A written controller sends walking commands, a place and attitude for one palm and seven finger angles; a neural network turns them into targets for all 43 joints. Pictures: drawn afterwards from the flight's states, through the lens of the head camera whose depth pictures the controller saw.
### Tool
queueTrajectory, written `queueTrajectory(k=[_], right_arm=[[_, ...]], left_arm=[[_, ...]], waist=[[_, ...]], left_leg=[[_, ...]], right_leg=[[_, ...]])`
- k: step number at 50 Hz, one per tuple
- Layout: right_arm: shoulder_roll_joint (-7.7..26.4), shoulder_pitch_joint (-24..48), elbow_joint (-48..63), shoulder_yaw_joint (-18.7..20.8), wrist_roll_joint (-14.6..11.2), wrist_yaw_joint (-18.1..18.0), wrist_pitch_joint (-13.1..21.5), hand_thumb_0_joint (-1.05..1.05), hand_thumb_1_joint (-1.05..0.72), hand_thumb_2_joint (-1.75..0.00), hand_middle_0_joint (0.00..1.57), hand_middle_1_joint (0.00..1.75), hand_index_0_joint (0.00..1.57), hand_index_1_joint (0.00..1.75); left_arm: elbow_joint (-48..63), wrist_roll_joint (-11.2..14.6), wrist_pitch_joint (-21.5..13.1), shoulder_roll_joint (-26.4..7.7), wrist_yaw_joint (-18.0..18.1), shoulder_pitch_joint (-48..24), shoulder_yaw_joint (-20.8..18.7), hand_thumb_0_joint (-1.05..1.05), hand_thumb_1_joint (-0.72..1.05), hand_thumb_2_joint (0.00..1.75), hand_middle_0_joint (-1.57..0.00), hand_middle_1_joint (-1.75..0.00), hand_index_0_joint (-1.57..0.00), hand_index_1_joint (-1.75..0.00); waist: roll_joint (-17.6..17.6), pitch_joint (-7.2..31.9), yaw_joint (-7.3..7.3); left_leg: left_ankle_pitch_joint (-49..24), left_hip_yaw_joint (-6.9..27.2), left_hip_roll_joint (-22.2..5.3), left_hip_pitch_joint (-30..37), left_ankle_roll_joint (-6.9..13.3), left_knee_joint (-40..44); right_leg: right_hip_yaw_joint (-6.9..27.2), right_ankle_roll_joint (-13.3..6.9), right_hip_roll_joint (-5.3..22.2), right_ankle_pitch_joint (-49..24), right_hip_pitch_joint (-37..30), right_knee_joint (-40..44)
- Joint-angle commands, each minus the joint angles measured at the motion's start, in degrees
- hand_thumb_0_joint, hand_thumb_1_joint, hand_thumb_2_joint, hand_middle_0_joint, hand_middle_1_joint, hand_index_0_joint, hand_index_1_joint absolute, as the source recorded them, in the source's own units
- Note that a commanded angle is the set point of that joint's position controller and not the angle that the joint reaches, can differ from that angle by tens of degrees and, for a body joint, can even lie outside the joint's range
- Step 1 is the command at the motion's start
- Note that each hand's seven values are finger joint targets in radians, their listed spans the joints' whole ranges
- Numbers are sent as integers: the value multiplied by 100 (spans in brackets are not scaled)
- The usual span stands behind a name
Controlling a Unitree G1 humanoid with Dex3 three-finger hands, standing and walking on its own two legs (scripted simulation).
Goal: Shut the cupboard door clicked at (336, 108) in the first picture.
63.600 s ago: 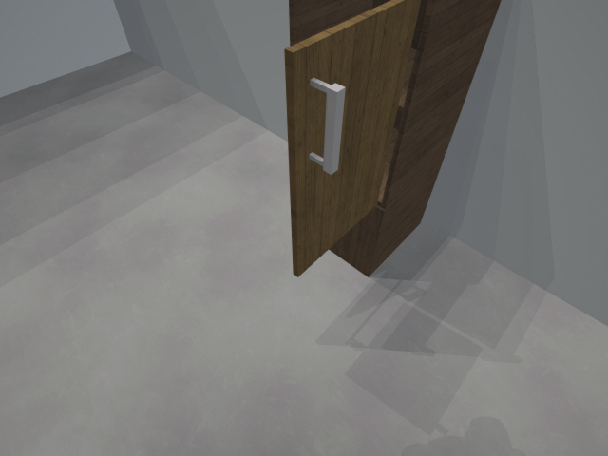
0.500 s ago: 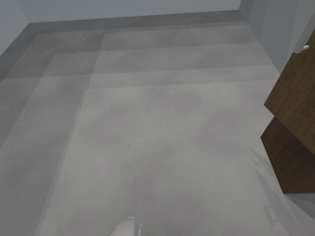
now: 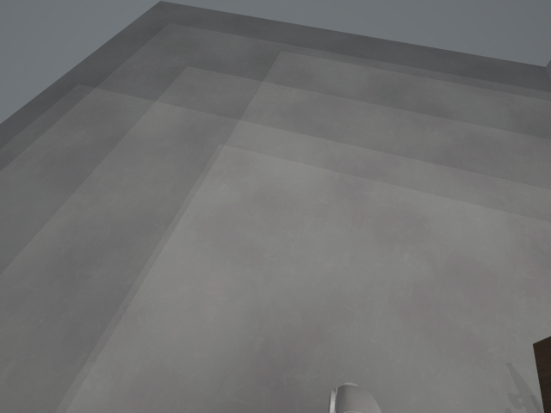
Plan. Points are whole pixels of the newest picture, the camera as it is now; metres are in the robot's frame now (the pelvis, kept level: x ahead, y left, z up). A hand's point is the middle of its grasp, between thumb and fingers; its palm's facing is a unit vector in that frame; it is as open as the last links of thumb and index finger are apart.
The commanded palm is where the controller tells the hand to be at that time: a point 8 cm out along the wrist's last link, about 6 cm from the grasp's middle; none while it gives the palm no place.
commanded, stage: walk to a spot facing it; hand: left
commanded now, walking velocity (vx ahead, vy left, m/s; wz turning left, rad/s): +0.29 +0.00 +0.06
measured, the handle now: out of the picture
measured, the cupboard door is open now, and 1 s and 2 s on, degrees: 20 20 20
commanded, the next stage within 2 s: turn to face it in 0.08 s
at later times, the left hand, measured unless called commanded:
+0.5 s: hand (207, 354) +0.23 +0.14 -0.16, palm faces -0.04 -0.97 -0.23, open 7.2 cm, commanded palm none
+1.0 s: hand (231, 255) +0.42 +0.12 -0.16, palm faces -0.37 -0.89 -0.26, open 7.4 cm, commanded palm none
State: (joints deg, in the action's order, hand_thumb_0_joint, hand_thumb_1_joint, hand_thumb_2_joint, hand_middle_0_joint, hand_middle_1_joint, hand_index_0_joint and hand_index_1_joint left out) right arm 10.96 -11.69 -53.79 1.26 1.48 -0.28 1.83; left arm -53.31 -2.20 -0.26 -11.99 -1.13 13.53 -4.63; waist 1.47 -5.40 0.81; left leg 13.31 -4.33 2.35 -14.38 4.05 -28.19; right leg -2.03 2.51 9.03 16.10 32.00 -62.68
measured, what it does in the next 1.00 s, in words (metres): walks ahead, turning right: right foot, then left foot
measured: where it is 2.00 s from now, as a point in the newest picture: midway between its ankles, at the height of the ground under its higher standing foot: (290, 380)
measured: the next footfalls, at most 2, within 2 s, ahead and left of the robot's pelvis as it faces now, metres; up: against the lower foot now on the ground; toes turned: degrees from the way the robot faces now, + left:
right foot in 0.22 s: +0.22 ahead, -0.15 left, +0.00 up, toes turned -5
left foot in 0.62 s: +0.29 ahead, +0.08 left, +0.00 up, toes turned -7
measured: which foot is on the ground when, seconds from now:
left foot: down 0.00-0.24, up 0.26-0.60, down 0.62-1.00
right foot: up 0.00-0.20, down 0.22-0.62, up 0.64-1.00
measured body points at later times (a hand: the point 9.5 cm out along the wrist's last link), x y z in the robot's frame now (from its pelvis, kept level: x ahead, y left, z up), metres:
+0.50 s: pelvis +0.18 -0.05 +0.01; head +0.23 -0.06 +0.46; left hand +0.23 +0.19 -0.14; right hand +0.21 -0.29 -0.14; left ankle +0.19 +0.08 -0.69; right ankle +0.18 -0.15 -0.74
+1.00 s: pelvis +0.24 -0.04 +0.00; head +0.28 -0.06 +0.44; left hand +0.44 +0.17 -0.14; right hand +0.20 -0.30 -0.15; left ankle +0.25 +0.08 -0.74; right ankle +0.20 -0.16 -0.72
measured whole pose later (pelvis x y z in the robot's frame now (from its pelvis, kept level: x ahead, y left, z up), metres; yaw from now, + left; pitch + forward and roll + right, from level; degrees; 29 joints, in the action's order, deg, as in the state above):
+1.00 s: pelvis +0.24 -0.04 +0.00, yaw -24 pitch +0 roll -1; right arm 12.7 -12.2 -52.0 2.6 1.6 -1.1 -1.3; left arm -50.5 -1.5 3.3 -14.6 -2.0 8.8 -5.5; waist -1.8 -5.3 -0.4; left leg 20.8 -14.4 -9.3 -11.9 -1.3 -33.7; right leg -4.7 1.8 1.6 17.8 18.9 -37.6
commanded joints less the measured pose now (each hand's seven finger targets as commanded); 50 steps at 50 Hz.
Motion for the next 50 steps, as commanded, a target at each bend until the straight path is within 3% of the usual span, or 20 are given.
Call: queueTrajectory(k=[1,7,10,11,12,13,14,18,26,29,30,31,32,33,35,38,43,47,49,50], right_arm=[[817,-488,103,225,-6,-90,144,0,-90,-90,20,30,20,30],[726,-839,-200,245,8,-81,134,0,-90,-90,20,30,20,30],[574,-917,-367,214,-44,-73,111,0,-90,-90,20,30,20,30],[378,-1011,-340,175,-79,-55,130,0,-90,-90,20,30,20,30],[172,-1298,-276,158,-85,-41,139,0,-90,-90,20,30,20,30],[280,-1133,-245,150,-84,-72,89,0,-90,-90,20,30,20,30],[308,-979,-299,163,-62,-89,74,0,-90,-90,20,30,20,30],[30,-689,-277,92,-77,-78,-69,0,-90,-90,20,30,20,30],[202,-182,125,173,-85,-124,-199,0,-90,-90,20,30,20,30],[422,-449,106,204,-97,-176,-136,0,-90,-90,20,30,20,30],[713,-601,79,251,-82,-196,-88,0,-90,-90,20,30,20,30],[1246,-699,154,340,8,-224,-60,0,-90,-90,20,30,20,30],[1379,-751,226,369,47,-249,-115,0,-90,-90,20,30,20,30],[1350,-512,365,344,56,-251,-159,0,-90,-90,20,30,20,30],[1116,46,525,256,48,-251,-115,0,-90,-90,20,30,20,30],[1013,54,567,242,47,-260,-144,0,-90,-90,20,30,20,30],[1132,-294,469,342,41,-211,-173,0,-90,-90,20,30,20,30],[1278,-208,485,424,36,-157,-215,0,-90,-90,20,30,20,30],[1308,-44,538,445,-19,-118,-235,0,-90,-90,20,30,20,30],[1049,-70,647,408,-90,-67,-246,0,-90,-90,20,30,20,30]], left_arm=[[331,25,-37,-232,-33,60,-11,0,90,90,-20,-30,-20,-30],[500,47,-137,-229,-47,-475,15,0,90,90,-20,-30,-20,-30],[145,48,-240,-447,18,449,-43,0,90,90,-20,-30,-20,-30],[-46,24,-297,-743,71,1039,-113,0,90,90,-20,-30,-20,-30],[-213,28,-308,-1161,117,1455,-191,0,90,90,-20,-30,-20,-30],[-216,92,-280,-1163,166,1487,-159,0,90,90,-20,-30,-20,-30],[-229,101,-314,-887,213,1129,-125,0,90,90,-20,-30,-20,-30],[-63,95,-246,-544,271,298,-60,0,90,90,-20,-30,-20,-30],[-8,80,-57,-773,230,164,-209,0,90,90,-20,-30,-20,-30],[84,136,45,-762,197,-106,-219,0,90,90,-20,-30,-20,-30],[161,156,78,-550,185,-109,-176,0,90,90,-20,-30,-20,-30],[245,203,111,-263,144,20,-130,0,90,90,-20,-30,-20,-30],[334,177,133,-376,137,-92,-135,0,90,90,-20,-30,-20,-30],[410,151,157,-439,98,-93,-162,0,90,90,-20,-30,-20,-30],[280,50,239,-540,15,-28,-228,0,90,90,-20,-30,-20,-30],[340,96,326,-430,-44,-39,-192,0,90,90,-20,-30,-20,-30],[599,97,322,-340,-85,-447,-114,0,90,90,-20,-30,-20,-30],[688,84,259,-426,-90,-442,-105,0,90,90,-20,-30,-20,-30],[558,69,193,-644,-76,60,-158,0,90,90,-20,-30,-20,-30],[467,22,116,-1159,-14,461,-240,0,90,90,-20,-30,-20,-30]], waist=[[-599,153,-121],[-487,76,-192],[-47,420,187],[618,785,402],[1514,1107,389],[1143,1036,442],[1499,958,300],[336,794,-104],[545,895,-93],[549,892,-323],[-106,948,-374],[-1570,923,-379],[-1690,753,-458],[-1110,543,-342],[-1271,327,-77],[-1108,481,-37],[-1199,742,-256],[-1377,751,-212],[-930,896,110],[246,1152,295]], left_leg=[[688,1440,-1476,-38,797,1901],[-23,1230,-1500,260,758,1458],[-495,680,-998,17,320,208],[-86,287,-582,-719,75,-944],[1676,-231,71,-1516,-209,-2328],[2473,110,-114,-1709,-261,-3297],[2051,440,-336,-1838,-296,-3688],[1290,266,-593,-1251,-541,-2873],[717,241,-377,-725,-710,-1325],[-181,223,-395,608,-692,47],[-424,765,-973,1149,-549,579],[-873,2090,-2246,1466,-3,967],[-1099,2551,-2958,1121,556,1240],[-697,2325,-2974,555,784,1287],[-1186,1665,-2512,384,547,1282],[-2205,635,-2152,693,391,992],[-2712,55,-2186,1088,377,650],[-2709,-186,-2276,997,206,179],[-2122,-506,-2004,458,-180,-708],[-938,-814,-1532,-435,-516,-1800]], right_leg=[[37,-5,-77,-507,-86,1057],[-160,-53,-445,-660,-881,2643],[-68,-200,-618,-1025,-2450,3579],[972,-535,125,-1378,-3463,3755],[2386,-1201,1268,-2092,-4178,4297],[2837,-1687,1628,-2245,-3914,4610],[2872,-1717,1329,-2740,-3633,4641],[1215,-1449,664,-4160,-2637,4380],[1675,-1310,319,-3009,-2340,4186],[1648,-877,-31,-1985,-1478,3815],[1352,-622,-494,-930,-917,3379],[644,-277,-1243,988,-117,2395],[321,-169,-1210,2106,-33,1099],[461,-158,-918,1866,-183,496],[331,-56,-787,1353,40,-152],[138,68,-699,933,-84,21],[-206,64,-728,721,-516,1279],[-405,-78,-832,439,-1142,2361],[-415,-210,-863,-742,-2215,3512],[711,-540,-23,-1813,-3174,4021]])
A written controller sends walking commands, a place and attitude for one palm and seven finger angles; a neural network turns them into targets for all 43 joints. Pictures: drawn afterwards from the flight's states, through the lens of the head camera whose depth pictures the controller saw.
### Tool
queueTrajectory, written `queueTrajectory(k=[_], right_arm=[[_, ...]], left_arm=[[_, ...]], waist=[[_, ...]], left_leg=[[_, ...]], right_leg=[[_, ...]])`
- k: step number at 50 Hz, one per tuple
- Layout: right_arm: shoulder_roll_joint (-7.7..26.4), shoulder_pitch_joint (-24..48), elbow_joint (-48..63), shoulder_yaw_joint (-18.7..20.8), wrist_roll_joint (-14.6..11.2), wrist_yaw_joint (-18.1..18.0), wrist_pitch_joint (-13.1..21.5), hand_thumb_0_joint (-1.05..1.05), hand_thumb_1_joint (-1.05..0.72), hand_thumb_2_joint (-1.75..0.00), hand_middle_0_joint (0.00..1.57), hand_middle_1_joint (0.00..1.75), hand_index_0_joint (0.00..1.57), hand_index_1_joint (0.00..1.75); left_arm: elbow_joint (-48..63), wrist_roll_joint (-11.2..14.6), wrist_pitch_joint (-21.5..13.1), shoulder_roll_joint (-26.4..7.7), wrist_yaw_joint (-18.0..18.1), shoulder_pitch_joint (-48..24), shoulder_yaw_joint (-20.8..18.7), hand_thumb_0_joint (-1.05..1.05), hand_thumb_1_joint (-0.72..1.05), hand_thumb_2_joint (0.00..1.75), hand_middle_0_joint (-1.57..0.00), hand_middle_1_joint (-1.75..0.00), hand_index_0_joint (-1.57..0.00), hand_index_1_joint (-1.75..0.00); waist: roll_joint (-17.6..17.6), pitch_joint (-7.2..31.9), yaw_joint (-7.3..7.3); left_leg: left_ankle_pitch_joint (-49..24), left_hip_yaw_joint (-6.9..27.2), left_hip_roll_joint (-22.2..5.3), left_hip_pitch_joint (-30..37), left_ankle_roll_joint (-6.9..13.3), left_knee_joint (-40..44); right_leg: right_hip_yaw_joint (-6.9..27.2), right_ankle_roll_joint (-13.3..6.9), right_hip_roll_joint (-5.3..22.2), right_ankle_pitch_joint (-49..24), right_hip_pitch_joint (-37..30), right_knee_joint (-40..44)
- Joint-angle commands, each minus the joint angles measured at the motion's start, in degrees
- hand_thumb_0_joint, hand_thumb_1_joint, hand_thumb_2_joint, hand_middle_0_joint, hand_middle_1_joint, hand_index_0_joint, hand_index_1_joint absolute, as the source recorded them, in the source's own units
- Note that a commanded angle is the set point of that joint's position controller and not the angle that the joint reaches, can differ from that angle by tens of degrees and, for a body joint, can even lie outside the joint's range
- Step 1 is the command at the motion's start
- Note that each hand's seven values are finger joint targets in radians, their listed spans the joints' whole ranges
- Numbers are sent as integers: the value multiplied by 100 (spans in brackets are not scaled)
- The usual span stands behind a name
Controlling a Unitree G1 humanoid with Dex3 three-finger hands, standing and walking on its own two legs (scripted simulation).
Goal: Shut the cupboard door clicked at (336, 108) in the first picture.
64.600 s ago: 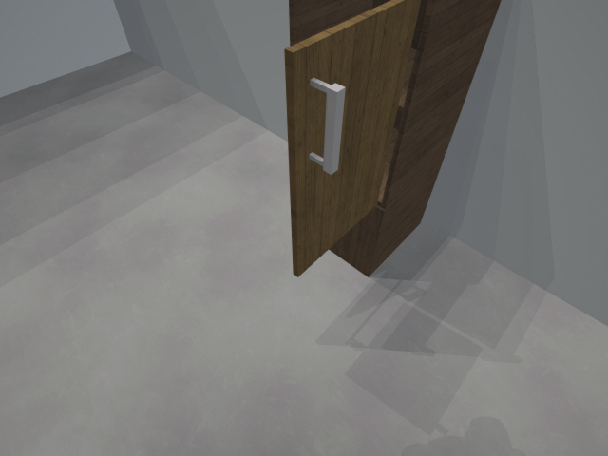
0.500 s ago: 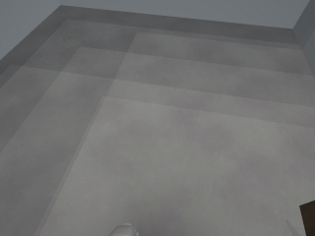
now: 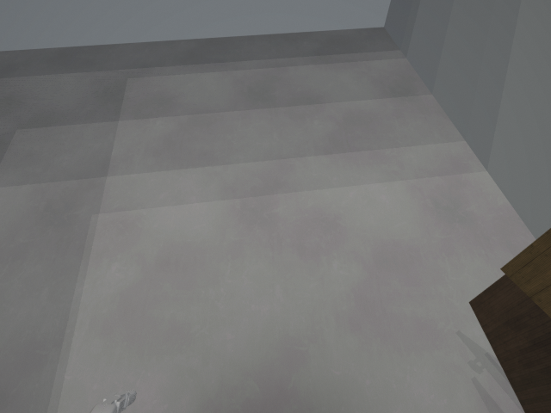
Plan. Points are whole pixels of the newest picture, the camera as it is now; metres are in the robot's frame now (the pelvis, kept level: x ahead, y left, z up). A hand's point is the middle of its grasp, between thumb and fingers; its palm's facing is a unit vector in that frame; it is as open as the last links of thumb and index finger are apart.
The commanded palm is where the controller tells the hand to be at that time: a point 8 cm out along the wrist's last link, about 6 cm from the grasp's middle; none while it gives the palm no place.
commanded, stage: turn to face it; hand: left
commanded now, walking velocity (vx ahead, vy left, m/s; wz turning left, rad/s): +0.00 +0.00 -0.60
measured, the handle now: out of the picture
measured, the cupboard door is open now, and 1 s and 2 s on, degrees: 20 20 20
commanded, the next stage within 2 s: take the last steps up to it in 1.66 s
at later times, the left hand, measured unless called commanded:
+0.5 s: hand (162, 376) +0.19 +0.21 -0.17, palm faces -0.25 -0.95 -0.19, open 7.4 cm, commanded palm none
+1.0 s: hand (207, 353) +0.23 +0.14 -0.15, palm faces -0.53 -0.82 -0.24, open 7.4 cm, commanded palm none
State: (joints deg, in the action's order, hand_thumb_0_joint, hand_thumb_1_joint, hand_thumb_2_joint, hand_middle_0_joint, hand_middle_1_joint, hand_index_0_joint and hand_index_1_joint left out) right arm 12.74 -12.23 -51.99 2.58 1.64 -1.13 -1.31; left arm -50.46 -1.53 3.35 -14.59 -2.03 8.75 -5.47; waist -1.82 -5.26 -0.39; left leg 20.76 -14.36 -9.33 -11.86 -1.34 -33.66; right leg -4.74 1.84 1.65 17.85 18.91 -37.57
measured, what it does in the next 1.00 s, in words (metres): steps on the spot, turning right: right foot, then left foot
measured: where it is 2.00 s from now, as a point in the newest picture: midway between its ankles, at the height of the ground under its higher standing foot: outside the picture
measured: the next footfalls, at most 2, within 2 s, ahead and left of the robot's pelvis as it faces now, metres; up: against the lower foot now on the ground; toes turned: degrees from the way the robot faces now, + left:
right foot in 0.02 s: +0.05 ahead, -0.13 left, +0.00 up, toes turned -5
left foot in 0.34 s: +0.12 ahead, +0.14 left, +0.00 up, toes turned -8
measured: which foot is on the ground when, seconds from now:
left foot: down 0.00-0.02, up 0.04-0.32, down 0.34-0.72, up 0.74-1.00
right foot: up 0.00-0.00, down 0.02-0.34, up 0.36-0.70, down 0.72-1.00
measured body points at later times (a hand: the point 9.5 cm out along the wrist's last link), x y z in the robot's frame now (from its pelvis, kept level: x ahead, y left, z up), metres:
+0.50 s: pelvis +0.04 +0.03 +0.01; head +0.09 +0.05 +0.45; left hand +0.20 +0.26 -0.15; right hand +0.04 -0.23 -0.12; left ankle +0.08 +0.14 -0.73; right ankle -0.03 -0.09 -0.65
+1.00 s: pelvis +0.05 +0.01 +0.01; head +0.09 -0.02 +0.45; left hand +0.26 +0.18 -0.13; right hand -0.02 -0.26 -0.13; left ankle +0.14 +0.13 -0.69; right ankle -0.01 -0.09 -0.73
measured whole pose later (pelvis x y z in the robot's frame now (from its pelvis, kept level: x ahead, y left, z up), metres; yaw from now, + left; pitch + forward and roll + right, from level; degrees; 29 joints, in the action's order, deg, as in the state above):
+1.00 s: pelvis +0.05 +0.01 +0.01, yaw -34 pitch +1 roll +0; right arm 14.6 -9.8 -50.5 3.1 0.7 -0.6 -3.1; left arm -51.0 -1.5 2.3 -12.5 -0.7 11.7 -3.0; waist 0.1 -4.1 0.0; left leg 22.9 -1.7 -3.8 -26.2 -4.7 -51.1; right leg 4.3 -0.5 -1.3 14.1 15.2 -27.8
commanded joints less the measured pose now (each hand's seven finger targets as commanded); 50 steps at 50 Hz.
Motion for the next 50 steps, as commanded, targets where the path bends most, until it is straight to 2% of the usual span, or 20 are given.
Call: queueTrajectory(k=[1,3,4,7,13,15,16,17,18,19,24,31,34,35,36,37,38,39,42,50], right_arm=[[462,407,784,149,-112,40,62,0,-90,-90,20,30,20,30],[562,510,802,132,-119,-14,-44,0,-90,-90,20,30,20,30],[600,473,757,135,-103,-30,-20,0,-90,-90,20,30,20,30],[641,228,553,138,-88,25,-31,0,-90,-90,20,30,20,30],[521,36,553,112,-124,11,24,0,-90,-90,20,30,20,30],[588,-416,422,123,-137,-14,82,0,-90,-90,20,30,20,30],[874,-679,353,156,-102,-44,152,0,-90,-90,20,30,20,30],[1493,-801,394,265,-5,-63,205,0,-90,-90,20,30,20,30],[1676,-853,439,288,16,-102,177,0,-90,-90,20,30,20,30],[1576,-637,589,243,47,-108,168,0,-90,-90,20,30,20,30],[1087,-199,606,122,40,-155,180,0,-90,-90,20,30,20,30],[1223,-515,389,260,24,-80,121,0,-90,-90,20,30,20,30],[1261,-214,434,306,-38,-35,82,0,-90,-90,20,30,20,30],[1024,-188,499,285,-103,9,65,0,-90,-90,20,30,20,30],[525,203,798,147,-98,37,51,0,-90,-90,20,30,20,30],[739,299,840,135,-90,-20,-48,0,-90,-90,20,30,20,30],[664,262,835,135,-107,14,-80,0,-90,-90,20,30,20,30],[696,309,723,183,-86,-3,-98,0,-90,-90,20,30,20,30],[750,102,526,189,-61,49,-64,0,-90,-90,20,30,20,30],[586,164,637,145,-132,7,8,0,-90,-90,20,30,20,30]], left_arm=[[97,-43,-286,-1460,165,1298,-275,0,90,90,-20,-30,-20,-30],[182,37,-230,-1382,268,989,-239,0,90,90,-20,-30,-20,-30],[261,15,-242,-1200,308,654,-224,0,90,90,-20,-30,-20,-30],[444,22,-250,-953,299,151,-103,0,90,90,-20,-30,-20,-30],[433,-18,-190,-1115,232,98,-152,0,90,90,-20,-30,-20,-30],[444,23,-150,-1028,218,-107,-139,0,90,90,-20,-30,-20,-30],[515,79,-109,-790,199,-127,-89,0,90,90,-20,-30,-20,-30],[617,143,-78,-410,149,85,-16,0,90,90,-20,-30,-20,-30],[684,96,-79,-484,142,-47,-13,0,90,90,-20,-30,-20,-30],[726,70,-95,-536,104,-63,-46,0,90,90,-20,-30,-20,-30],[486,50,11,-361,-30,-43,-40,0,90,90,-20,-30,-20,-30],[576,61,-47,-224,-43,-300,30,0,90,90,-20,-30,-20,-30],[404,46,-107,-420,-13,304,-32,0,90,90,-20,-30,-20,-30],[295,-2,-170,-857,42,692,-103,0,90,90,-20,-30,-20,-30],[208,-41,-233,-1472,137,985,-239,0,90,90,-20,-30,-20,-30],[168,52,-211,-1586,206,1108,-228,0,90,90,-20,-30,-20,-30],[262,58,-183,-1488,210,856,-193,0,90,90,-20,-30,-20,-30],[341,36,-203,-1247,244,411,-182,0,90,90,-20,-30,-20,-30],[493,49,-240,-910,258,-14,-59,0,90,90,-20,-30,-20,-30],[347,-15,-204,-1108,221,228,-128,0,90,90,-20,-30,-20,-30]], waist=[[1942,1006,656],[1207,662,491],[1684,743,343],[1127,912,66],[1055,780,44],[1008,811,-210],[247,915,-308],[-1506,1029,-277],[-1632,916,-357],[-976,787,-239],[-990,586,-25],[-1189,861,-224],[-709,918,154],[273,1034,339],[2025,760,556],[1756,815,582],[1353,573,423],[1806,438,246],[1164,576,-29],[1121,751,62]], left_leg=[[1633,277,558,-2165,-253,-2632],[1307,1421,335,-2606,-184,-3550],[1046,1478,284,-2762,-234,-3552],[398,1374,353,-1993,-343,-2956],[229,1131,739,-972,-319,-821],[-660,1151,769,-56,-289,356],[-854,1572,336,572,-172,1171],[-1202,3212,-1132,1008,386,1701],[-1618,3700,-1870,616,944,1824],[-1601,3488,-1851,125,1172,1778],[-3263,1611,-939,493,804,1344],[-3446,1091,-1155,815,823,941],[-2504,727,-988,101,394,155],[-1361,448,-566,-675,50,-747],[1549,259,415,-2264,-292,-2170],[1661,1147,397,-2397,-243,-3040],[1235,1384,297,-2456,-205,-3344],[855,1491,282,-2654,-232,-3455],[110,1413,280,-2151,-346,-3083],[298,1265,726,-1102,-320,-861]], right_leg=[[2852,-1211,1994,-4151,-2273,1668],[2604,-1614,2017,-2971,-1741,1833],[2719,-1513,1736,-2777,-1745,1802],[1806,-1223,1201,-2934,-1240,1598],[2134,-1149,1007,-2370,-651,1402],[2094,-800,764,-1792,-93,1066],[1759,-499,332,-1049,401,579],[970,-95,-497,867,1269,-682],[705,-19,-439,1948,1312,-1971],[841,-25,-143,1727,1134,-2558],[392,164,-17,891,1198,-2577],[-35,39,-120,808,349,-643],[-80,-125,-157,-613,-960,1028],[761,-346,494,-1279,-1785,1727],[2829,-968,1879,-3029,-2152,2000],[2982,-1428,2197,-3082,-1751,2009],[2743,-1491,2028,-1753,-1272,2149],[2800,-1308,1628,-1096,-1109,2323],[1873,-1139,1117,-1844,-934,1964],[2464,-1217,1025,-2172,-721,1555]])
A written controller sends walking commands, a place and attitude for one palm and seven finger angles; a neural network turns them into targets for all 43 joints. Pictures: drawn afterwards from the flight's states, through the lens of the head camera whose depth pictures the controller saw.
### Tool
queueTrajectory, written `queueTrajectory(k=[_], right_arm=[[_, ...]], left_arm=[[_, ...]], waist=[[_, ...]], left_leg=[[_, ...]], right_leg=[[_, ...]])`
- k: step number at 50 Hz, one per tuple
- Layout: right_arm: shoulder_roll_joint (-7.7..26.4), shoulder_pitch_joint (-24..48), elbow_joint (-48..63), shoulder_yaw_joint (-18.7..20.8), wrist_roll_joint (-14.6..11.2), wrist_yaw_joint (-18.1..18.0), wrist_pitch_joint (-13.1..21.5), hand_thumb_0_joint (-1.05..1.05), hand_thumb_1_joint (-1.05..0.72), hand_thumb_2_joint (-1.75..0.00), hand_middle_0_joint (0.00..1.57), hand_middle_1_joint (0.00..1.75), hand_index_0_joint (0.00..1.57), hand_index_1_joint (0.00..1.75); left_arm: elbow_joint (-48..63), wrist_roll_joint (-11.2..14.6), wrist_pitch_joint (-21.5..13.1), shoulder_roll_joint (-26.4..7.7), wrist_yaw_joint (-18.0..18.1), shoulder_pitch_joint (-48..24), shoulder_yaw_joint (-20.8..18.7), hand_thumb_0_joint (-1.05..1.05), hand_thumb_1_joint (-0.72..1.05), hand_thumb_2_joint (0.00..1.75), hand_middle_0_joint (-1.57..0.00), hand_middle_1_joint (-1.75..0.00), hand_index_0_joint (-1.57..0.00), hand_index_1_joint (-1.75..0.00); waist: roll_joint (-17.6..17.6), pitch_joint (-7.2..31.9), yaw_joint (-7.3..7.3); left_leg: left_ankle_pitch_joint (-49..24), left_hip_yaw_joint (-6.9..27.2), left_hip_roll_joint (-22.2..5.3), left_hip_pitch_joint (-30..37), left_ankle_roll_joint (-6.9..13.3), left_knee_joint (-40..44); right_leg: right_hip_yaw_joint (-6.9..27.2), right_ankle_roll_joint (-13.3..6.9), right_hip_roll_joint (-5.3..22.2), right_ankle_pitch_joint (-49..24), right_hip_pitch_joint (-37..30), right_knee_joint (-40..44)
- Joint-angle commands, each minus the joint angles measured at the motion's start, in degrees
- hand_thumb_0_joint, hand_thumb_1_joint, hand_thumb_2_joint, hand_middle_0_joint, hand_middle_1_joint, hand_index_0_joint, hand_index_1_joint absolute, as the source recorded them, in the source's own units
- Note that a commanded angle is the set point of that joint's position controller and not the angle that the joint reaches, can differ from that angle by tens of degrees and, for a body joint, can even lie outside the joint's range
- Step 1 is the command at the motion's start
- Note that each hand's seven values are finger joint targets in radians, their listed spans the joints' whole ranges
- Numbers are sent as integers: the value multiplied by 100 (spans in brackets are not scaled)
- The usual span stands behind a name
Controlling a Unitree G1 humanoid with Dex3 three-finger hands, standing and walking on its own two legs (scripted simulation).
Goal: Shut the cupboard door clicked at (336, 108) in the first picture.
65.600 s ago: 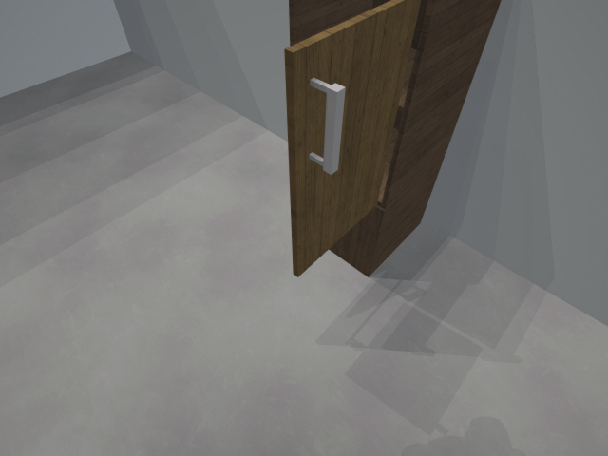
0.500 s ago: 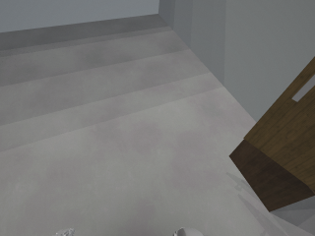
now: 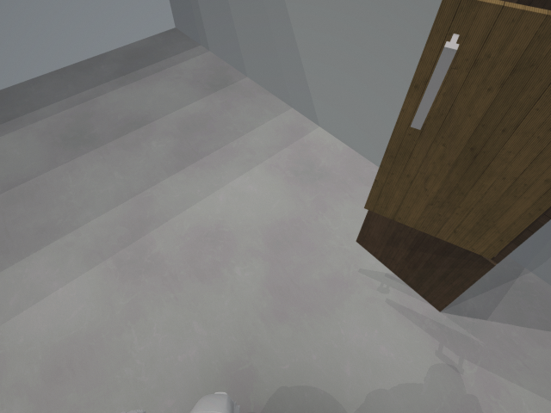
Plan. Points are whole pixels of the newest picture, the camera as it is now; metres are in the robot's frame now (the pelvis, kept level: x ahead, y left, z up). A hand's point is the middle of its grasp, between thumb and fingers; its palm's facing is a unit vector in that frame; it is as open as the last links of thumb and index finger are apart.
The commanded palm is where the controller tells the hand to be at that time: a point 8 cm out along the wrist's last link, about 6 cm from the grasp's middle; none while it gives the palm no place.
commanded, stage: turn to face it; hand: left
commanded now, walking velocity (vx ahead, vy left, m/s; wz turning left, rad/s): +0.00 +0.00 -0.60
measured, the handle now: (434, 84) +0.67 -0.26 +0.11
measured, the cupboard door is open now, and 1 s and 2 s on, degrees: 20 20 20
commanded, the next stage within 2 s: take the last steps up to it in 0.66 s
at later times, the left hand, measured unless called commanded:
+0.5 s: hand (175, 377) +0.19 +0.19 -0.16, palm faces -0.27 -0.92 -0.27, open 7.4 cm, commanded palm none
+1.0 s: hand (181, 372) +0.20 +0.18 -0.17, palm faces -0.42 -0.90 -0.15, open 7.4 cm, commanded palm none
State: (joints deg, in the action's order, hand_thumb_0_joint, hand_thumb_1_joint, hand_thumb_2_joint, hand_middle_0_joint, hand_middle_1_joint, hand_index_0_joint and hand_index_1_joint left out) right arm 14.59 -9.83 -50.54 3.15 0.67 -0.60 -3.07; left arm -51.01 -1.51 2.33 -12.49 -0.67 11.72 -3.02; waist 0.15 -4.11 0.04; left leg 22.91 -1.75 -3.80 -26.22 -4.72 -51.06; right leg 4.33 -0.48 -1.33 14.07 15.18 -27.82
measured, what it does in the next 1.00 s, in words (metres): steps on the spot, turning right: left foot, then right foot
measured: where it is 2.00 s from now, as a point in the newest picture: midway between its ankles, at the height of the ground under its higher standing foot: outside the picture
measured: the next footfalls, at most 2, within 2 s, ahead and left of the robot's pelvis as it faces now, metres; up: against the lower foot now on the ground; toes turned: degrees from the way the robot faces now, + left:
left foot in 0.10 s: +0.07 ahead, +0.14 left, +0.00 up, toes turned -1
right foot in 0.46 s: +0.02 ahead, -0.12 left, +0.00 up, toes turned -19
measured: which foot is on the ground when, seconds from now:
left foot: up 0.00-0.08, down 0.10-0.46, up 0.48-0.76, down 0.78-1.00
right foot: down 0.00-0.10, up 0.12-0.44, down 0.46-0.78, up 0.80-1.00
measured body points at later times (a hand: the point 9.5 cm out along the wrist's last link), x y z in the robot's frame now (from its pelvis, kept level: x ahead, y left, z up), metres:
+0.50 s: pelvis +0.02 +0.01 -0.01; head +0.05 -0.01 +0.43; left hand +0.20 +0.23 -0.14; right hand -0.02 -0.25 -0.16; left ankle +0.02 +0.14 -0.73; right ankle -0.02 -0.10 -0.74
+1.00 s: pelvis +0.06 +0.03 +0.01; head +0.09 +0.05 +0.46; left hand +0.22 +0.23 -0.16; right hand -0.04 -0.19 -0.13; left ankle +0.09 +0.13 -0.74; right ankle -0.03 -0.09 -0.66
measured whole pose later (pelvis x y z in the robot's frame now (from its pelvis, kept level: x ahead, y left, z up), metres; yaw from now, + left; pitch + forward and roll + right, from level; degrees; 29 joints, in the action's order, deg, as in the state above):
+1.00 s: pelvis +0.06 +0.03 +0.01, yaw -26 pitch +1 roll -2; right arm 9.1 -19.2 -55.8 0.4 2.3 -1.7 1.3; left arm -56.3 -1.7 3.5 -13.8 -2.6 12.4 -4.6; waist 2.0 -1.1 -1.3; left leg 14.6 -7.1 -5.1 -10.2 0.2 -24.0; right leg -0.8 1.6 0.6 20.4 26.6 -59.7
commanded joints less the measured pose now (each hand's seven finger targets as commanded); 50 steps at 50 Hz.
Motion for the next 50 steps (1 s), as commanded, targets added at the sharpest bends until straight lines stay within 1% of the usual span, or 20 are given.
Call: queueTrajectory(k=[1,3,5,6,8,11,17,21,22,23,24,25,27,30,34,37,39,40,43,50], right_arm=[[412,-246,427,81,-43,-72,212,0,-90,-90,20,30,20,30],[596,-703,266,102,-38,-122,301,0,-90,-90,20,30,20,30],[1441,-914,351,242,62,-154,340,0,-90,-90,20,30,20,30],[1401,-839,418,202,129,-169,318,0,-90,-90,20,30,20,30],[1074,-303,501,118,142,-193,354,0,-90,-90,20,30,20,30],[911,-280,493,70,140,-221,335,0,-90,-90,20,30,20,30],[1030,-654,218,176,127,-156,289,0,-90,-90,20,30,20,30],[1038,-479,163,212,59,-98,255,0,-90,-90,20,30,20,30],[796,-475,202,198,-8,-62,252,0,-90,-90,20,30,20,30],[314,-138,479,68,-19,-39,246,0,-90,-90,20,30,20,30],[492,-14,489,55,-11,-97,137,0,-90,-90,20,30,20,30],[427,-30,480,58,-15,-79,111,0,-90,-90,20,30,20,30],[505,-158,227,67,11,-92,109,0,-90,-90,20,30,20,30],[378,-414,49,58,15,-11,98,0,-90,-90,20,30,20,30],[233,-392,34,14,12,-23,153,0,-90,-90,20,30,20,30],[267,-940,-177,-8,11,-79,262,0,-90,-90,20,30,20,30],[1092,-1206,-189,119,128,-137,362,0,-90,-90,20,30,20,30],[1195,-1297,-147,142,155,-161,336,0,-90,-90,20,30,20,30],[916,-1083,-157,65,195,-202,419,0,-90,-90,20,30,20,30],[651,-1623,-488,78,144,-215,566,0,-90,-90,20,30,20,30]], left_arm=[[410,6,-83,-1313,80,-156,-378,0,90,90,-20,-30,-20,-30],[469,79,-36,-1100,68,-328,-341,0,90,90,-20,-30,-20,-30],[616,131,-17,-647,2,-143,-228,0,90,90,-20,-30,-20,-30],[644,74,5,-776,-9,-280,-275,0,90,90,-20,-30,-20,-30],[473,7,49,-774,-85,-178,-351,0,90,90,-20,-30,-20,-30],[434,45,96,-626,-164,-270,-284,0,90,90,-20,-30,-20,-30],[498,53,66,-420,-163,-513,-197,0,90,90,-20,-30,-20,-30],[297,41,-36,-616,-115,57,-222,0,90,90,-20,-30,-20,-30],[190,-5,-108,-1002,-61,419,-295,0,90,90,-20,-30,-20,-30],[85,-44,-162,-1587,29,705,-414,0,90,90,-20,-30,-20,-30],[16,40,-151,-1661,86,849,-392,0,90,90,-20,-30,-20,-30],[83,43,-116,-1539,120,620,-373,0,90,90,-20,-30,-20,-30],[160,14,-136,-1178,185,22,-311,0,90,90,-20,-30,-20,-30],[255,-2,-153,-1034,163,-326,-246,0,90,90,-20,-30,-20,-30],[145,-24,-126,-1123,137,-173,-277,0,90,90,-20,-30,-20,-30],[52,59,-81,-965,129,-240,-254,0,90,90,-20,-30,-20,-30],[120,145,-21,-349,81,51,-142,0,90,90,-20,-30,-20,-30],[184,89,-20,-487,59,-127,-139,0,90,90,-20,-30,-20,-30],[105,-40,-7,-538,-85,-354,-240,0,90,90,-20,-30,-20,-30],[14,-2,-57,-308,-242,-535,-150,0,90,90,-20,-30,-20,-30]], waist=[[920,673,-58],[556,828,-292],[-1844,939,-303],[-1318,717,-315],[-1307,519,-31],[-1203,542,-45],[-1314,665,-224],[-946,788,119],[-55,986,248],[1708,789,451],[1373,824,521],[856,522,377],[1423,436,122],[903,503,-119],[870,446,-12],[636,532,-256],[-1631,674,-253],[-1496,576,-373],[-1059,140,-259],[-838,209,-378]], left_leg=[[-170,-19,239,652,37,1382],[-1122,78,49,1925,116,2705],[-1961,2282,-2221,2413,1082,3501],[-2130,2227,-2428,1898,1451,3468],[-2827,1373,-1874,1674,1318,3356],[-3780,389,-1474,2033,1205,2993],[-3748,-12,-1577,2186,1203,2742],[-3012,-315,-1358,1568,769,1945],[-1911,-660,-972,854,424,1114],[1202,-926,-40,-663,110,-144],[1490,-91,-65,-675,163,-1020],[1121,94,-143,-765,197,-1280],[606,188,-228,-928,115,-1481],[88,-2,-101,-121,83,-893],[22,-188,100,453,107,692],[-1212,-186,170,1700,162,2467],[-1380,1928,-1650,2093,876,3480],[-780,2496,-2105,1783,1311,3764],[-620,1860,-1801,1665,1186,3938],[-1712,635,-1574,2578,1144,3861]], right_leg=[[1580,-878,1216,-1904,-261,428],[1304,-402,775,-1300,515,-89],[-161,207,-251,2126,1651,-2339],[-47,202,16,2174,1573,-3251],[-146,311,157,1612,1670,-3912],[-445,393,235,1371,1564,-3474],[-868,290,148,1148,816,-1835],[-890,101,124,-402,-651,217],[-73,-119,828,-1328,-1519,737],[1729,-739,2161,-3102,-1965,896],[1880,-1246,2501,-3134,-1460,922],[1518,-1339,2358,-2563,-1161,968],[1221,-1194,1851,-2339,-1074,913],[549,-958,1464,-1707,-370,944],[821,-985,1419,-1143,-212,860],[728,-546,1087,-853,323,278],[-297,82,-23,1316,1119,-1248],[-306,84,-16,2003,1197,-2259],[-129,97,259,1216,1871,-3622],[-460,214,413,367,2115,-2941]])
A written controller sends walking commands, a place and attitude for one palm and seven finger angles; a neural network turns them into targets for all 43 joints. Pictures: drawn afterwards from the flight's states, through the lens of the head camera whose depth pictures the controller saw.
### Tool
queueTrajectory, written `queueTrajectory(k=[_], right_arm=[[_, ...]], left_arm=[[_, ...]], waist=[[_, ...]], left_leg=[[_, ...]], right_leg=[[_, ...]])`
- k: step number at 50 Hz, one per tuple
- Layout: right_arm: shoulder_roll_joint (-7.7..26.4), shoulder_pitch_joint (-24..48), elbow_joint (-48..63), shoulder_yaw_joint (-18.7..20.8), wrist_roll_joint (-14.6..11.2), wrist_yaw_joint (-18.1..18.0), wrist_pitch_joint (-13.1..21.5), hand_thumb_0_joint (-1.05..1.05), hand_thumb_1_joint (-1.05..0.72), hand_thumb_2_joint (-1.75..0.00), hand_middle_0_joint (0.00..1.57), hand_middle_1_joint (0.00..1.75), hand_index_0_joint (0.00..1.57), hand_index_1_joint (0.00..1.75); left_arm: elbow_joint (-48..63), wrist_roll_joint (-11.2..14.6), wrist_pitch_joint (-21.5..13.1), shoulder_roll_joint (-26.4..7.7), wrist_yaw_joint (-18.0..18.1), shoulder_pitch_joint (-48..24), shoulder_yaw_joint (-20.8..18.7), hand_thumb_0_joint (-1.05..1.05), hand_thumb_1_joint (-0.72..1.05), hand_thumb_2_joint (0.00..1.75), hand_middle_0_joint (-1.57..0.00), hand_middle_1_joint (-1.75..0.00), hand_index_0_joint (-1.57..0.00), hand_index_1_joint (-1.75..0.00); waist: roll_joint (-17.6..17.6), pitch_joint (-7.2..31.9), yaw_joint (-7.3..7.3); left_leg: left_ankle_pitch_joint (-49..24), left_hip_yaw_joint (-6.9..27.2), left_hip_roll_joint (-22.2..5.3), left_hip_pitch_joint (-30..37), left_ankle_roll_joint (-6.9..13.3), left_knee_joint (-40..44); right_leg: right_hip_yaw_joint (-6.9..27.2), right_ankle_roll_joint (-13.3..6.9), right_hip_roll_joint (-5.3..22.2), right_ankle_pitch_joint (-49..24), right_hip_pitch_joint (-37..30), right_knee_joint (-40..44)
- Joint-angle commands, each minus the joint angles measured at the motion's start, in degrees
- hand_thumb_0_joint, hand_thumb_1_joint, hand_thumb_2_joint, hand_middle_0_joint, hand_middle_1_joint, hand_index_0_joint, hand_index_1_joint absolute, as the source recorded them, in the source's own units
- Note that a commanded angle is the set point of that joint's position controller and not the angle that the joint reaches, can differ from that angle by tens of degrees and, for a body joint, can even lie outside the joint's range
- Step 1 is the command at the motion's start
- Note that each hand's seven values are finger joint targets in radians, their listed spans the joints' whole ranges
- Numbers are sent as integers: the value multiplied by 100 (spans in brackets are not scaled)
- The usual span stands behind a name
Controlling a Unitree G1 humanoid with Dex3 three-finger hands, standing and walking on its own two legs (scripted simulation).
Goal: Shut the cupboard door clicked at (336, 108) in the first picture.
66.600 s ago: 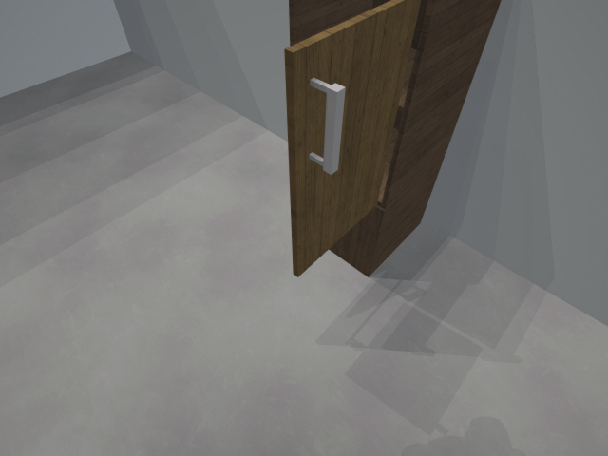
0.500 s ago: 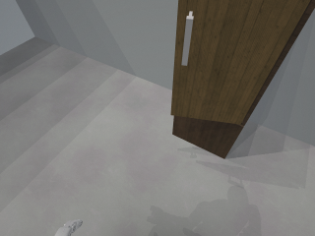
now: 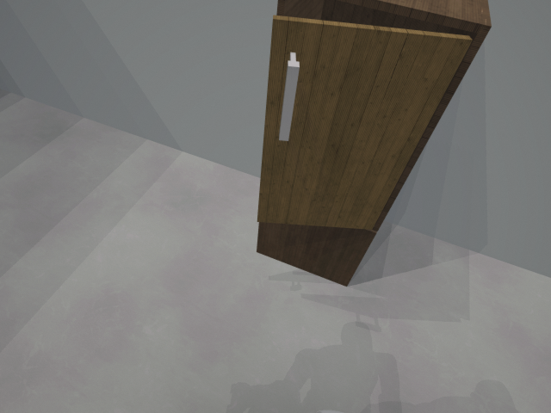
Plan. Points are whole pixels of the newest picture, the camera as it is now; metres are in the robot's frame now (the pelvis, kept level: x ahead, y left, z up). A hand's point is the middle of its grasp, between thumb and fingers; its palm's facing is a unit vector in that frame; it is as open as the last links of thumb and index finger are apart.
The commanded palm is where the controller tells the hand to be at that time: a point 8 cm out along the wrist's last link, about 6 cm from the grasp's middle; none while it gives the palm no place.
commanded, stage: take the last steps up to it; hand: left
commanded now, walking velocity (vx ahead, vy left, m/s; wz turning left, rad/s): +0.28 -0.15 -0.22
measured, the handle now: (288, 98) +0.67 +0.01 +0.10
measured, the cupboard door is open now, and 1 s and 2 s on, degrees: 20 20 20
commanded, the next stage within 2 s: come to a stop and stand still in 0.52 s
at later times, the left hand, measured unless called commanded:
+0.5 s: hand (225, 402) +0.17 +0.08 -0.18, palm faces -0.04 -0.98 -0.19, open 7.3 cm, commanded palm none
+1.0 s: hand (259, 342) +0.28 +0.03 -0.17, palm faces +0.00 -0.97 -0.25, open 7.4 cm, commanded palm none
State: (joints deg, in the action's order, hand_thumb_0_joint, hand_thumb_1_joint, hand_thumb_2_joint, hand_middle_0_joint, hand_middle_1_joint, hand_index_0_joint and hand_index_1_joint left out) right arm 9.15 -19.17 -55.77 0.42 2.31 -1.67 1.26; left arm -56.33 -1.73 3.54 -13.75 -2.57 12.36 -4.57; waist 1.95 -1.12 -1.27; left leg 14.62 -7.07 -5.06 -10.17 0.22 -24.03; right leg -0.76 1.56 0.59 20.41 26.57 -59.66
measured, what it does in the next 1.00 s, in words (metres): walks ahead: right foot, then left foot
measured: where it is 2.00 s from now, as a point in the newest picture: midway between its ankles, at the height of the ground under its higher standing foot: outside the picture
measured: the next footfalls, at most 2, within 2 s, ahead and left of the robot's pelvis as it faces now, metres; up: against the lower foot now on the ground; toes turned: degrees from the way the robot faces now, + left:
right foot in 0.26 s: +0.13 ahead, -0.19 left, +0.00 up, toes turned -8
left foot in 0.58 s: +0.24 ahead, -0.01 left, +0.00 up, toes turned +5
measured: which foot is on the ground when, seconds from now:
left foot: down 0.00-0.26, up 0.28-0.56, down 0.58-0.86, up 0.88-1.00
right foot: up 0.00-0.24, down 0.26-0.60, up 0.62-0.80, down 0.82-1.00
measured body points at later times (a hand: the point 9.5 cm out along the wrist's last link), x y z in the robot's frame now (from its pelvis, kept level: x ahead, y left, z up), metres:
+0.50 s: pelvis +0.12 -0.10 -0.01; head +0.14 -0.10 +0.44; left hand +0.18 +0.13 -0.16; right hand +0.14 -0.35 -0.15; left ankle +0.14 +0.01 -0.70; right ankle +0.09 -0.19 -0.75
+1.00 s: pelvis +0.22 -0.16 -0.01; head +0.27 -0.17 +0.44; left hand +0.28 +0.08 -0.16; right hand +0.26 -0.41 -0.17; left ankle +0.16 -0.04 -0.69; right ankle +0.23 -0.29 -0.75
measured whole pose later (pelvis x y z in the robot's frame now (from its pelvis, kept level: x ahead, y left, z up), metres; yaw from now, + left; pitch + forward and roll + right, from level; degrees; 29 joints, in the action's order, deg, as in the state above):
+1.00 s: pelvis +0.22 -0.16 -0.01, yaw -2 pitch +1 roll +2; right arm 12.8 -9.6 -58.4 3.6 0.2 -1.6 -3.8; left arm -58.4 -1.9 0.6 -9.5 1.5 9.7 -2.5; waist -0.4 -5.8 0.5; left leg 31.9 -1.7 1.1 -20.4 -1.8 -54.7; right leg -0.2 0.4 3.3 14.3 16.3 -30.0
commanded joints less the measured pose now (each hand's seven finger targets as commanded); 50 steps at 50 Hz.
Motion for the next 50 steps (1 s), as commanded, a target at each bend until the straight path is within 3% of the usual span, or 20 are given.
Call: queueTrajectory(k=[1,8,11,12,13,15,20,27,28,29,30,31,34,36,39,40,43,44,47,50], right_arm=[[1227,-725,-3,372,-8,-103,133,0,-90,-90,20,30,20,30],[1401,-483,-134,487,22,-27,102,0,-90,-90,20,30,20,30],[1350,-235,-173,477,-27,24,71,0,-90,-90,20,30,20,30],[1113,-140,-106,422,-104,70,86,0,-90,-90,20,30,20,30],[607,169,161,279,-164,92,93,0,-90,-90,20,30,20,30],[779,396,191,350,-150,75,13,0,-90,-90,20,30,20,30],[450,-89,-110,300,-43,155,-79,0,-90,-90,20,30,20,30],[442,-215,-137,229,-43,112,66,0,-90,-90,20,30,20,30],[657,-563,-270,267,-24,80,127,0,-90,-90,20,30,20,30],[1168,-981,-343,366,43,33,182,0,-90,-90,20,30,20,30],[1581,-1301,-359,441,41,-26,125,0,-90,-90,20,30,20,30],[1563,-1022,-246,410,24,-49,44,0,-90,-90,20,30,20,30],[846,92,-21,135,-40,-177,82,0,-90,-90,20,30,20,30],[852,511,-1,114,-67,-191,64,0,-90,-90,20,30,20,30],[1006,553,-47,286,-174,-143,-79,0,-90,-90,20,30,20,30],[939,549,-37,319,-201,-115,-124,0,-90,-90,20,30,20,30],[619,247,-7,375,-218,12,-325,0,-90,-90,20,30,20,30],[550,472,20,388,-208,2,-404,0,-90,-90,20,30,20,30],[638,777,110,370,-204,-21,-403,0,-90,-90,20,30,20,30],[674,907,160,358,-214,44,-396,0,-90,-90,20,30,20,30]], left_arm=[[560,17,-170,-146,-65,-671,5,0,90,90,-20,-30,-20,-30],[552,20,-231,-144,-123,-826,2,0,90,90,-20,-30,-20,-30],[153,3,-325,-390,-75,241,-91,0,90,90,-20,-30,-20,-30],[-75,-23,-409,-788,-6,944,-191,0,90,90,-20,-30,-20,-30],[-280,-9,-463,-1336,103,1540,-289,0,90,90,-20,-30,-20,-30],[-179,65,-429,-1053,251,969,-218,0,90,90,-20,-30,-20,-30],[-17,21,-572,-351,311,-68,45,0,90,90,-20,-30,-20,-30],[-304,90,-575,-353,280,174,61,0,90,90,-20,-30,-20,-30],[-313,127,-555,-206,272,266,88,0,90,90,-20,-30,-20,-30],[-252,153,-541,54,246,512,134,0,90,90,-20,-30,-20,-30],[-108,123,-531,21,229,404,189,0,90,90,-20,-30,-20,-30],[-2,62,-496,-194,241,212,129,0,90,90,-20,-30,-20,-30],[-153,84,-358,32,278,208,121,0,90,90,-20,-30,-20,-30],[-252,133,-298,158,305,454,185,0,90,90,-20,-30,-20,-30],[-329,79,-299,12,342,784,146,0,90,90,-20,-30,-20,-30],[-287,48,-338,-209,362,775,104,0,90,90,-20,-30,-20,-30],[-145,-7,-348,-935,380,485,-1,0,90,90,-20,-30,-20,-30],[-100,-4,-338,-920,410,395,-27,0,90,90,-20,-30,-20,-30],[-139,-13,-321,-794,526,383,-64,0,90,90,-20,-30,-20,-30],[-47,-2,-304,-844,567,362,-124,0,90,90,-20,-30,-20,-30]], waist=[[-1114,-132,-251],[-1253,-301,-191],[-597,59,349],[359,384,682],[1909,518,906],[963,-3,607],[354,-86,-145],[98,18,-260],[-328,248,-366],[-1543,522,-453],[-2010,517,-570],[-1213,190,-476],[-1166,-376,68],[-1228,-39,201],[-839,482,263],[-417,434,248],[730,354,101],[820,196,228],[1043,203,374],[893,623,438]], left_leg=[[-752,1077,-1526,933,666,1215],[-188,672,-1617,211,630,1061],[-345,118,-1076,-557,261,-180],[-55,-460,-597,-1481,42,-1510],[2305,-534,247,-2740,-141,-3200],[1784,425,-169,-2903,-2,-4250],[722,337,-221,-1706,-133,-3467],[-376,2,141,-341,-135,-605],[-804,312,6,506,-65,-190],[-1192,1973,-1155,1328,436,255],[-1744,3295,-2269,1651,1112,684],[-1480,3123,-2393,1098,1421,767],[-4045,1567,-1529,-131,977,574],[-4804,858,-1185,107,804,229],[-3433,592,-762,303,496,-273],[-2714,511,-463,89,249,-491],[1282,128,550,-497,-204,-1898],[1859,359,534,-746,-182,-2635],[2045,860,497,-1698,-196,-3591],[1738,813,533,-1796,-300,-3245]], right_leg=[[54,17,285,-308,988,416],[-325,-82,222,-269,-259,2166],[-546,-247,-137,-853,-2146,3348],[306,-545,584,-138,-3314,3888],[2363,-1161,1895,106,-3781,4594],[2180,-1489,1969,477,-2752,4983],[560,-1326,1285,-896,-1348,4851],[385,-1172,971,-1571,-1530,3922],[246,-963,705,-1539,-1135,3130],[-165,-587,104,-493,-197,1866],[-340,-420,-204,1367,595,395],[103,-421,37,1416,703,-208],[317,-94,348,540,-37,336],[42,-27,263,298,-719,1673],[-240,-44,64,-1339,-1476,3143],[178,-144,197,-2518,-1653,3352],[1479,-1101,1938,-4420,-1504,3894],[1791,-1322,2050,-4592,-1434,4006],[1629,-1514,2044,-6047,-2274,3588],[1266,-1340,1895,-5900,-2908,3477]])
